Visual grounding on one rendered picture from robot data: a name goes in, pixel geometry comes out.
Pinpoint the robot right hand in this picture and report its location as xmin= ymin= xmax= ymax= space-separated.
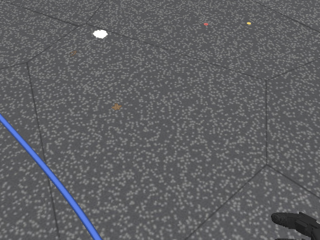
xmin=271 ymin=212 xmax=320 ymax=240

